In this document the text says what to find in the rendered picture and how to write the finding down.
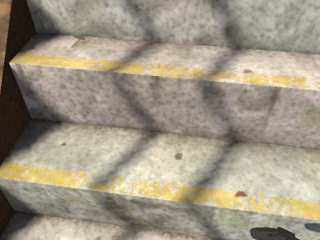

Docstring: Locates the right robot hand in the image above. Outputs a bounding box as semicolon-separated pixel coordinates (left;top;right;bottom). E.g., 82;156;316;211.
250;227;300;240

